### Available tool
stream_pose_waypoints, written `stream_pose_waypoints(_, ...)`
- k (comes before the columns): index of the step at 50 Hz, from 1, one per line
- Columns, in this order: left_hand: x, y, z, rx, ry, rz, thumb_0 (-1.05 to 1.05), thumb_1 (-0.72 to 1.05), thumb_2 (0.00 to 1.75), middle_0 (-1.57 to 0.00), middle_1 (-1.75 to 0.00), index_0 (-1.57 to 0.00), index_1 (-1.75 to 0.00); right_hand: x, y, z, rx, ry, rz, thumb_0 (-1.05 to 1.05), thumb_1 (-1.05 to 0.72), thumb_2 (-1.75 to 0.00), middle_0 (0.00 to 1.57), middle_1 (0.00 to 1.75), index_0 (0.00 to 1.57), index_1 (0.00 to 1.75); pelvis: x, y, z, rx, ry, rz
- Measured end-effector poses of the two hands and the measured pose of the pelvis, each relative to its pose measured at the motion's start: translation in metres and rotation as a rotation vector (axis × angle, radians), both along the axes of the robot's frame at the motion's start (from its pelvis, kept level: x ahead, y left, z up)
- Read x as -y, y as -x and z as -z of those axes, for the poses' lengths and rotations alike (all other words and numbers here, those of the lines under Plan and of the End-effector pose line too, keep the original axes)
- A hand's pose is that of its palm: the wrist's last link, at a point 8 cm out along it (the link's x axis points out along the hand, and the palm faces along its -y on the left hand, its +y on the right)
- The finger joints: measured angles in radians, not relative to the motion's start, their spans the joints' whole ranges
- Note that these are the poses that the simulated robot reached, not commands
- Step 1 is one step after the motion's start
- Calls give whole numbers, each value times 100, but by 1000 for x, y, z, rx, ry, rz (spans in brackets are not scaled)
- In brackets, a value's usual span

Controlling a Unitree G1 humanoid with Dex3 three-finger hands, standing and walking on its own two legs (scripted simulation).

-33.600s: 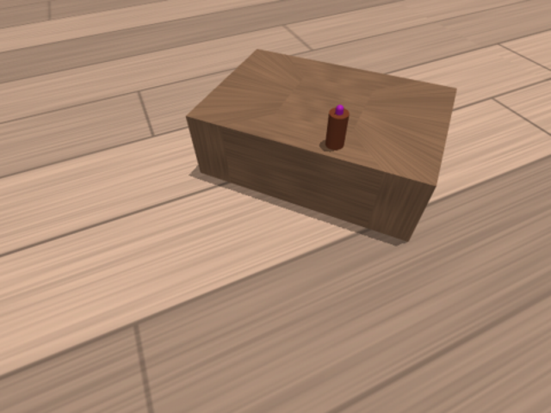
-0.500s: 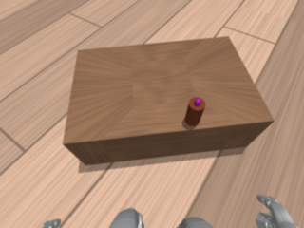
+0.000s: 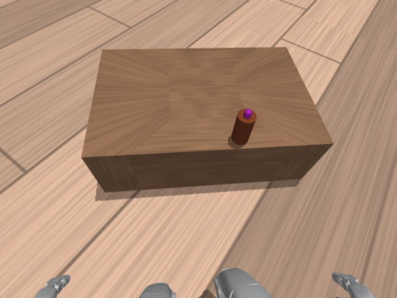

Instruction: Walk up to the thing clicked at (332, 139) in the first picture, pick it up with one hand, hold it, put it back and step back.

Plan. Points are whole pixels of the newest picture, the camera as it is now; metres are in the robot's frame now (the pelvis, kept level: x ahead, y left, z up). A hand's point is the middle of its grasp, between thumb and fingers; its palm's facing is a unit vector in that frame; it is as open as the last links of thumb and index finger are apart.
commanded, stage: step back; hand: right
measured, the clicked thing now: (243, 125) +0.74 -0.20 -0.31
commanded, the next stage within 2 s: none
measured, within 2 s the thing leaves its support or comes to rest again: neither
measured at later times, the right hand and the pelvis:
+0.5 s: hand out of the picture -0.07 -0.31 -0.16, palm faces -0.10 +0.91 -0.40, open 7.4 cm; pelvis -0.17 -0.04 -0.01, yaw +3 degrees
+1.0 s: hand out of the picture -0.22 -0.35 -0.16, palm faces -0.04 +0.93 -0.37, open 7.4 cm; pelvis -0.32 -0.08 +0.00, yaw +0 degrees
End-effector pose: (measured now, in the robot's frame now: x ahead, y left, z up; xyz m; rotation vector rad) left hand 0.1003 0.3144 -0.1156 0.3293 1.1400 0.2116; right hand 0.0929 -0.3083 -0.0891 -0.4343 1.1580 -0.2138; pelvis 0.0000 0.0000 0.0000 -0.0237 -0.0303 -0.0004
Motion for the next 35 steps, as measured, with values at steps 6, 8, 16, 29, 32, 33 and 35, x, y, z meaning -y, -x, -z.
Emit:
stream_pose_waypoints(6, 14, 50, 5, -63, -24, 30, 1, 91, 89, -20, -30, -21, -29, 24, 26, 7, 69, -2, 1, 1, -90, -90, 20, 30, 20, 30, 17, 42, 9, -2, -9, 43)
stream_pose_waypoints(8, 22, 67, 7, -69, -40, 38, 1, 91, 89, -20, -30, -21, -29, 36, 36, 16, 85, -11, 6, 1, -90, -90, 20, 30, 20, 30, 26, 57, 16, -2, -15, 57)
stream_pose_waypoints(16, 49, 135, -16, -78, -55, 12, 1, 91, 89, -20, -30, -21, -30, 53, 95, 25, 47, -51, 46, 1, -90, -90, 20, 30, 20, 30, 42, 103, 4, 2, -54, 31)
stream_pose_waypoints(29, 38, 189, -2, 53, -42, -20, 0, 91, 89, -20, -30, -21, -30, 34, 194, 30, -57, -42, -42, 1, -90, -90, 20, 30, 20, 30, 39, 196, 14, 18, -43, -56)
stream_pose_waypoints(32, 42, 212, -2, 31, -26, -31, 0, 91, 89, -20, -30, -21, -30, 35, 211, 19, -35, -38, -39, 1, -90, -90, 20, 30, 20, 30, 43, 214, 7, 16, -24, -43)
stream_pose_waypoints(33, 44, 221, -3, 24, -21, -33, 0, 91, 89, -20, -30, -21, -30, 37, 215, 16, -25, -36, -38, 1, -90, -90, 20, 30, 20, 30, 45, 221, 6, 13, -20, -37)
stream_pose_waypoints(35, 48, 241, -2, 7, -18, -30, 0, 91, 89, -20, -30, -21, -29, 41, 221, 12, -1, -31, -39, 1, -90, -90, 20, 30, 20, 30, 48, 235, 4, 9, -14, -24)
